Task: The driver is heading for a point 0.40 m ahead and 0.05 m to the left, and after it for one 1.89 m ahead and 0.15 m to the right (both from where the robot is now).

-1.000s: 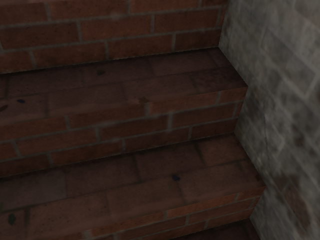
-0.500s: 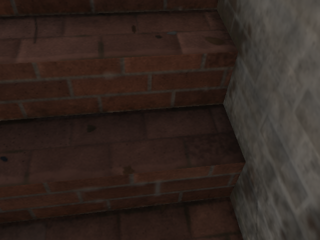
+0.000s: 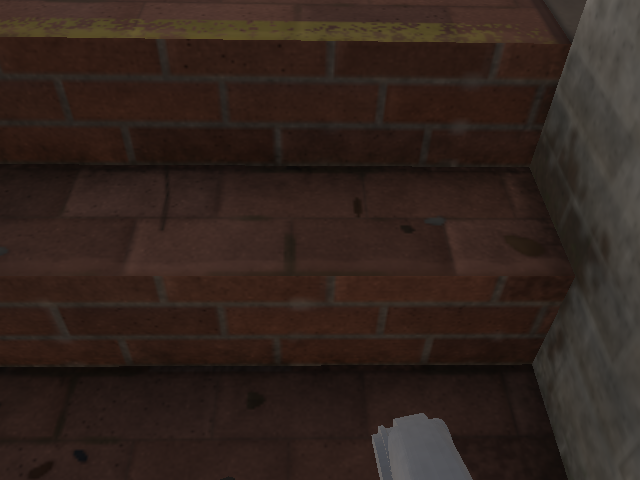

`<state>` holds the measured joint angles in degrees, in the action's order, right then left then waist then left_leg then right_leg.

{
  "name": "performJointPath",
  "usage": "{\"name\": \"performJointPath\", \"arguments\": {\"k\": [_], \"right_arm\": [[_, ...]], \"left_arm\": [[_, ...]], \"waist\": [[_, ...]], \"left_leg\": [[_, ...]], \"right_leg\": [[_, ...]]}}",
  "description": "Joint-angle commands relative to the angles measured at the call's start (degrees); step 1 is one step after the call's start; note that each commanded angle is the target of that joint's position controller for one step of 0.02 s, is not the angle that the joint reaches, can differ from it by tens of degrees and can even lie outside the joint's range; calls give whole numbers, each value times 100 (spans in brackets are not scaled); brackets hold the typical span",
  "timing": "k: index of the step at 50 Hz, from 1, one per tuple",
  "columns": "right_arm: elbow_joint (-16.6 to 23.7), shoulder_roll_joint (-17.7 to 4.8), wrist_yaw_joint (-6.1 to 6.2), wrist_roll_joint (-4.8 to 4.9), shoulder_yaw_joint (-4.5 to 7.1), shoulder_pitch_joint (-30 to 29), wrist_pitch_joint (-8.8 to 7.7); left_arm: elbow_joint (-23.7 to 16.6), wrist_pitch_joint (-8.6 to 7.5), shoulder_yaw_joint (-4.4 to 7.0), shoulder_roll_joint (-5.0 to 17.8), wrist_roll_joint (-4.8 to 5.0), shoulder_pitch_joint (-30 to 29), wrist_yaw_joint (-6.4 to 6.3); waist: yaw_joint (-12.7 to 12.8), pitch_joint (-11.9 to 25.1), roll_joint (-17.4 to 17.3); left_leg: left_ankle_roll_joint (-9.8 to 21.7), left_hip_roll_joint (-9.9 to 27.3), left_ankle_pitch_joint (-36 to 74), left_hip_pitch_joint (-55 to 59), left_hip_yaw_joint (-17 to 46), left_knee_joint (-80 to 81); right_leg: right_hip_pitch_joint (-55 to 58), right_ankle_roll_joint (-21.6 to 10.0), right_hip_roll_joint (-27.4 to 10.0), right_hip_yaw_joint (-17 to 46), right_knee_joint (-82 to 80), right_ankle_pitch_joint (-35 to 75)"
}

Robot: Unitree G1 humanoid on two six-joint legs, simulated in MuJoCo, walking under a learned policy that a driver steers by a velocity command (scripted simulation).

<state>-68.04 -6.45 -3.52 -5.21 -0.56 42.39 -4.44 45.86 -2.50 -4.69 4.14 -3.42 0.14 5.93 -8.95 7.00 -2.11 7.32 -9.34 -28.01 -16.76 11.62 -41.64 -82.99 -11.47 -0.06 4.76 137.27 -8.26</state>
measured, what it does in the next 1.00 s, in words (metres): climbs: right foot 0.21 m higher, then left foot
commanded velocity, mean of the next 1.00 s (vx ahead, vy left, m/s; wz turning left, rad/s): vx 0.34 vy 0.00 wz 0.16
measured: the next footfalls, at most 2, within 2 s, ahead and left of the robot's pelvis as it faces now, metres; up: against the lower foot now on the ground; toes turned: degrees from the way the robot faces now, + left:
right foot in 0.18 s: +0.21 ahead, -0.17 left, +0.21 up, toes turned +4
left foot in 0.50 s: +0.26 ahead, +0.19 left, +0.21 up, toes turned +20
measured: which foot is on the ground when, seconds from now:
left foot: down 0.00-0.16, up 0.18-0.48, down 0.50-1.00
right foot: up 0.00-0.16, down 0.18-0.50, up 0.52-0.98, down 1.00-1.00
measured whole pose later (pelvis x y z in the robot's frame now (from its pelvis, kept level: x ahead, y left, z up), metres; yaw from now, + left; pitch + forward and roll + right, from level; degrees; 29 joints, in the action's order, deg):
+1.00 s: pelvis +0.30 +0.09 +0.26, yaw +6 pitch +11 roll -6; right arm -55.1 -16.2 -5.7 -3.7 2.1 17.6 -2.6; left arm 39.4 3.7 -5.5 8.1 0.7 4.3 7.6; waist -1.9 8.5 -5.3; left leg 1.1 9.1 -8.2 -10.6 -12.3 -9.3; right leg -65.4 -6.7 -1.1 -4.8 94.9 -29.4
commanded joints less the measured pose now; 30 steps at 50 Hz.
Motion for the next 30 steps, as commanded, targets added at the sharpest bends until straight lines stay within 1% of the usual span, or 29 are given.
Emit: {"name": "performJointPath", "arguments": {"k": [1, 2, 3, 4, 5, 6, 7, 8, 9, 10, 11, 12, 13, 14, 15, 16, 17, 19, 20, 21, 22, 23, 24, 25, 26, 27, 28, 29, 30], "right_arm": [[149, -733, -121, -43, -1, -82, -307], [536, -866, -253, 202, -28, -1173, -224], [348, -1233, -371, 410, 7, -585, -165], [534, -1585, -475, 560, 6, -999, -214], [484, -1997, -543, 765, 228, -750, -227], [357, -2023, -590, 770, 342, -260, -194], [239, -1525, -850, 94, 206, 313, -201], [502, -1161, -879, -56, 126, -526, -199], [11, -1040, -907, 45, 171, -1428, -79], [451, -920, -879, 345, 209, -2475, -21], [993, -655, -831, 411, 168, -2780, -71], [1991, -371, -34, -34, 436, -3782, 251], [1515, -669, -305, 291, 214, -3163, 175], [1490, -385, -277, 258, 193, -2842, 235], [1812, -246, -193, 207, 150, -2842, 272], [1863, -302, -214, 227, 158, -2995, 227], [2076, -408, -270, 316, 134, -3210, 232], [2164, -822, -414, 321, 184, -3148, 334], [2059, -901, -507, 192, 210, -2929, 380], [2149, -936, -390, 212, 267, -3218, 289], [2179, -1125, -202, 321, 368, -2864, 186], [2309, -1338, -81, 305, 427, -2793, 195], [2336, -1542, -2, 371, 570, -2477, 99], [2058, -2014, 138, 240, 825, -1822, 7], [1827, -3033, 135, 291, 1041, -890, 205], [1617, -3052, -81, 292, 1034, 219, 283], [1198, -2617, -202, 55, 848, 370, 305], [1140, -2058, -183, 137, 591, -148, 244], [1166, -1507, -19, 228, 408, -625, 189]], "left_arm": [[-1534, 28, 202, 835, 191, -1956, -217], [-2032, 242, 111, 735, 259, -2429, -138], [-2409, 432, 151, 909, 417, -3213, -46], [-1990, 537, 182, 689, 361, -2012, 68], [-1830, 631, 251, 835, 224, -1275, 70], [-1675, 606, 395, 1035, 132, -840, 59], [-869, 426, 475, 1199, 554, 345, 2], [-555, 460, 764, 1659, 445, 1808, -54], [-99, 507, 811, 1648, -122, 3048, -62], [-158, 349, 668, 1319, -116, 2982, -288], [153, 220, 617, 1163, 67, 2516, -446], [605, 109, 735, 697, 405, 1426, -1034], [67, -54, 336, 82, 158, 804, -548], [116, -217, 320, -207, 219, 435, -535], [-131, -362, 293, -340, 181, -96, -669], [-255, -472, 363, -2, 149, -198, -785], [-316, -541, 556, 556, 56, -198, -845], [-695, -523, 845, 1702, 70, -699, -711], [-874, -503, 1035, 2039, 147, -867, -641], [-868, -548, 1024, 2041, 207, -569, -487], [-828, -558, 976, 1956, 203, -519, -333], [-990, -523, 1001, 2081, 13, -833, -233], [-1299, -540, 1009, 1949, 120, -778, -219], [-991, -444, 986, 1499, 215, 254, -74], [-368, -263, 821, 536, 75, 2750, 330], [5, -268, 817, 657, 194, 3309, 391], [-38, -253, 990, 1046, 423, 2302, 257], [-520, -263, 1013, 1158, 465, 1260, 130], [-822, -198, 904, 1113, 382, 641, -10]], "waist": [[614, -1133, -94], [1091, -905, -182], [931, -407, -486], [1294, -310, -988], [1410, 473, -784], [1191, 874, -851], [698, 2106, -76], [1659, 2783, 333], [2577, 2064, 1714], [2401, 1402, 1505], [1711, 496, 1174], [729, 407, 147], [993, -511, 259], [655, -601, 235], [414, -838, -190], [373, -854, 1], [414, -550, 162], [80, -371, -298], [66, -29, 15], [140, -281, 423], [-124, -459, 547], [-375, -497, 607], [-496, -489, 457], [-427, -327, -405], [689, 1173, -1787], [21, 1579, -1897], [-362, 717, -1112], [-148, 489, -1219], [62, 696, -933]], "left_leg": [[627, 1055, 1920, -1688, 1636, 2172], [1055, 1225, 3949, -4064, 1266, 3311], [1483, 1402, 6319, -4406, 1658, 3577], [1531, 2068, 10332, -3128, 1769, 2592], [1553, 2272, 13052, -1123, 1514, 2107], [1639, 2169, 14103, 490, 1360, 1386], [1219, 1750, 14652, -1460, 1350, -96], [959, 1354, 13408, -2275, 1344, -992], [333, 809, 6849, -2837, 693, -4092], [371, 728, 4397, -3319, 163, -6488], [456, 689, 3372, -4732, 186, -7408], [-46, 854, 2896, -3755, 168, -6933], [388, 772, 2188, -5176, 229, -7471], [318, 933, 1356, -5084, 97, -6831], [183, 1202, 829, -4474, -144, -6309], [-49, 1306, 750, -4186, -488, -6176], [-153, 1498, 1171, -4180, -402, -6112], [-443, 1772, 1806, -2477, -1136, -4053], [-587, 1637, 1715, -894, -1543, -3176], [-681, 1621, 2028, -157, -1428, -2755], [-636, 1528, 2371, 215, -1578, -2186], [-327, 1345, 3134, 361, -1625, -1161], [-215, 1089, 3278, 575, -1835, 426], [36, 510, 3278, 875, -2037, 1902], [1878, 2116, 10093, 2847, 261, 817], [2634, 3130, 10865, 4481, 2470, 1046], [2011, 3051, 9000, 3867, 2477, 1093], [1639, 3067, 7012, 3656, 2031, 1278], [1378, 3198, 5523, 3672, 1992, 1491]], "right_leg": [[389, -39, -513, -606, -1650, -302], [3317, 76, -298, -1308, -3260, -765], [4444, 474, 140, -1637, -4020, -1448], [4420, 719, 296, -1658, -4200, -1478], [4330, 869, 583, -1966, -5645, -1501], [4502, 905, 939, -1999, -7080, -1901], [7722, 191, 375, -444, -7242, -1326], [8842, -130, -38, 929, -8347, -2102], [8265, -876, -1239, 2430, -9359, -1449], [6867, -1332, -1718, 3379, -10312, -2631], [6722, -994, -1910, 3600, -10583, -4194], [6063, -154, -1924, 2844, -10297, -4368], [5863, -350, -1641, 1550, -10183, -3391], [5841, -48, -1367, 800, -10583, -2831], [5090, 78, -1496, 332, -10949, -2431], [4905, 69, -1494, 104, -11211, -2399], [4887, 203, -1450, 9, -11409, -2531], [3876, 495, -1093, -949, -11958, -2212], [3828, 642, -953, -1330, -12095, -2042], [3912, 677, -1214, -1418, -12135, -1512], [4216, 600, -1342, -1469, -11805, -1049], [4880, 387, -1559, -1332, -11302, 462], [5593, 459, -1458, -1308, -10172, 1691], [6045, 349, -1049, -1424, -8171, 2380], [4888, 907, -266, -1135, -5266, -937], [2456, 1053, 948, 111, -1813, -2480], [813, 826, 1268, 702, 310, -1868], [-300, 614, 823, 373, 862, -1524], [-910, 430, 430, 242, 1086, -1256]]}}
